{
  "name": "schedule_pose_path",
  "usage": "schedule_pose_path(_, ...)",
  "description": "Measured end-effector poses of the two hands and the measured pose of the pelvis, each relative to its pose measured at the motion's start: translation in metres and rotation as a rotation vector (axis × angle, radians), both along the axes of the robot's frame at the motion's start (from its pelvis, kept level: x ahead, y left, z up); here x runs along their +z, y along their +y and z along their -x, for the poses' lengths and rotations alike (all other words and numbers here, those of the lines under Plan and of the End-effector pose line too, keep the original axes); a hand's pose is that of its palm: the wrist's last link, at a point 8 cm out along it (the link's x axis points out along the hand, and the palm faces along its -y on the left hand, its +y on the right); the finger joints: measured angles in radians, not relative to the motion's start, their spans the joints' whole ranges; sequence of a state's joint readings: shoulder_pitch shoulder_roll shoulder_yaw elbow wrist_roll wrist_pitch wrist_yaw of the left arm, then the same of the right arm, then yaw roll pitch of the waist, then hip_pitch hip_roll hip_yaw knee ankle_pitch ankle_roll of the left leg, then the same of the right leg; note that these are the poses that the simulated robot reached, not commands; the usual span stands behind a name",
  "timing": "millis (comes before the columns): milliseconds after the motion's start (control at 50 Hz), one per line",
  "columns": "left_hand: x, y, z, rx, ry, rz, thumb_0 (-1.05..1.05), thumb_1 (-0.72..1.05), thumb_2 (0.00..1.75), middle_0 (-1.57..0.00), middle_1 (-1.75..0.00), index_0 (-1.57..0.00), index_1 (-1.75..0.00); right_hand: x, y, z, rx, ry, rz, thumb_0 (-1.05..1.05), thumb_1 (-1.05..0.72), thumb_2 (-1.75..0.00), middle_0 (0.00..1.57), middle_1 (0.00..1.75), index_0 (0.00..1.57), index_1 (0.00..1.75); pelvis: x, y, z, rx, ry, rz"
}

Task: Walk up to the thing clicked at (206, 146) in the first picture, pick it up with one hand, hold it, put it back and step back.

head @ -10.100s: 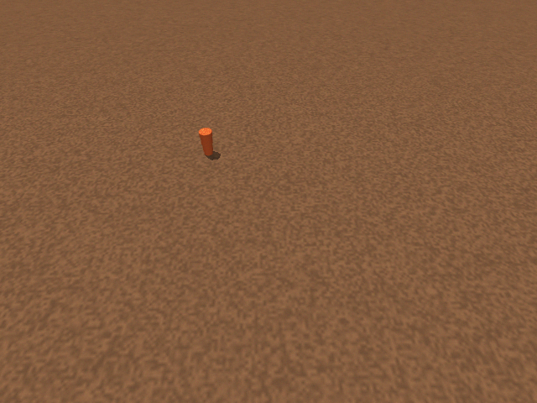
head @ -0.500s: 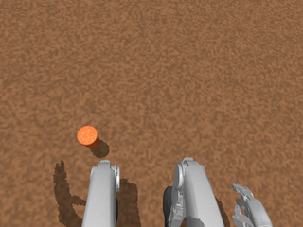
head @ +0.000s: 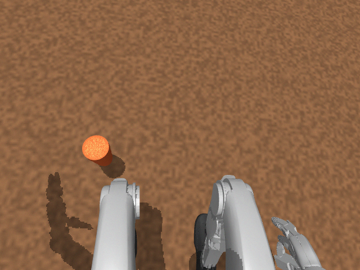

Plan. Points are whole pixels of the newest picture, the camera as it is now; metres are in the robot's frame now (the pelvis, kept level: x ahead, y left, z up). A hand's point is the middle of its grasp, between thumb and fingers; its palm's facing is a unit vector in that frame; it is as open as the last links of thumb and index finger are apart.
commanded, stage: go down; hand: left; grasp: from the side
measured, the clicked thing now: (100, 153) +0.43 +0.23 -0.34
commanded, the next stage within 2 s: approach in 0.88 s
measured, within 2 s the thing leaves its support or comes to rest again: neither
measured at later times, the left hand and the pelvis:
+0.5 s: hand out of the picture +0.36 +0.41 -0.03, palm faces +0.20 -0.97 -0.13, open 17.4 cm; pelvis +0.00 +0.01 -0.02, yaw +0 degrees
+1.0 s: hand out of the picture +0.37 +0.42 -0.04, palm faces +0.21 -0.97 -0.11, open 17.4 cm; pelvis -0.01 +0.00 -0.04, yaw -1 degrees
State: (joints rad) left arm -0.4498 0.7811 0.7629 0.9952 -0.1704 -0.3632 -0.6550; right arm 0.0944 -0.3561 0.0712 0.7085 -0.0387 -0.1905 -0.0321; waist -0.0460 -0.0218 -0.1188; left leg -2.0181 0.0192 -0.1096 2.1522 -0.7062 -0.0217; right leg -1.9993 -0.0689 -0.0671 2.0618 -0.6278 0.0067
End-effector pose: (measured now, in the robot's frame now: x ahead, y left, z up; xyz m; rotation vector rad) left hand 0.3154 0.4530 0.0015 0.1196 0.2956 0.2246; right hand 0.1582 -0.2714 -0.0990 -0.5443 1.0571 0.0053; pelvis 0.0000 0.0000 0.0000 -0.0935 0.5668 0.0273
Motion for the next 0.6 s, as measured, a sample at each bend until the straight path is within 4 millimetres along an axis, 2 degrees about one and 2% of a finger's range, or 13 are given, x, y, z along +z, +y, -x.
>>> schedule_pose_path(280,-0.013,0.007,-0.006,-0.008,-0.025,0.011,-0.01,-0.5,0.06,-0.05,-0.05,-0.04,-0.06,-0.012,0.001,0.01,-0.003,0.029,0.012,0.01,-0.92,-0.91,0.21,0.3,0.2,0.3,-0.015,0.004,0.002,-0.001,-0.003,0.01)
schedule_pose_path(600,-0.021,0.012,-0.011,-0.006,-0.06,0.017,-0.01,-0.51,0.07,-0.05,-0.05,-0.03,-0.06,-0.02,0.002,0.011,0.01,0.038,0.017,0.01,-0.92,-0.91,0.21,0.3,0.2,0.3,-0.027,0.006,0.003,0.001,-0.008,0.015)
